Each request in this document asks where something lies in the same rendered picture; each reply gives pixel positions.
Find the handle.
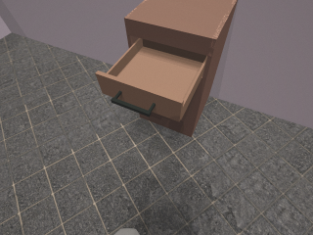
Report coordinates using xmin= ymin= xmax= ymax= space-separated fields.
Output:
xmin=111 ymin=90 xmax=156 ymax=117

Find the drawer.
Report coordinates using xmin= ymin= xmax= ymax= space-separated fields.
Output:
xmin=95 ymin=38 xmax=207 ymax=122

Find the cabinet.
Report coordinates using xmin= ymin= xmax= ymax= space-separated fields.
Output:
xmin=124 ymin=0 xmax=238 ymax=137

